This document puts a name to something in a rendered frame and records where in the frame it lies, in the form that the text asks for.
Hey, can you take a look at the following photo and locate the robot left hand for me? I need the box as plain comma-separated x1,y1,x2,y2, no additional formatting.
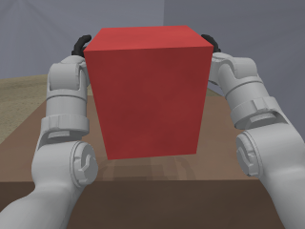
71,34,92,58

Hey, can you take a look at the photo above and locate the robot right hand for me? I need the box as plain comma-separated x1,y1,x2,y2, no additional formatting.
201,34,221,53

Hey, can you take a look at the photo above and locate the carton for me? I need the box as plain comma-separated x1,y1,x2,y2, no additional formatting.
83,25,214,160

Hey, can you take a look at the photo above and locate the robot left forearm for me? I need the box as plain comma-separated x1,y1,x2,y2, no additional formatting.
31,55,91,180

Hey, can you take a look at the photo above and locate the left robot upper arm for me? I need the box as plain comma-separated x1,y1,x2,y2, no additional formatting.
0,140,98,229

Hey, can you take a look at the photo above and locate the pedestal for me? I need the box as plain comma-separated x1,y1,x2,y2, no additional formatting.
0,95,285,229

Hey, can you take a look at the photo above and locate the robot right forearm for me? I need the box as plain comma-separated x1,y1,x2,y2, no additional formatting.
208,52,305,149

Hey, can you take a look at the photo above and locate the right robot upper arm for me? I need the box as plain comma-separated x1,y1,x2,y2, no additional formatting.
235,122,305,229

